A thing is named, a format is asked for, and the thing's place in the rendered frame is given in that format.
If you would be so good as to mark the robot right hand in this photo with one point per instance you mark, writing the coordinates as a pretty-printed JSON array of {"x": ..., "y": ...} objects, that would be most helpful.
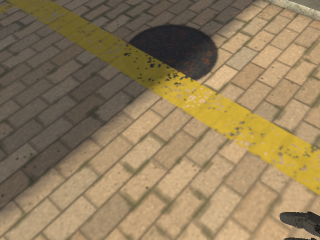
[{"x": 308, "y": 221}]

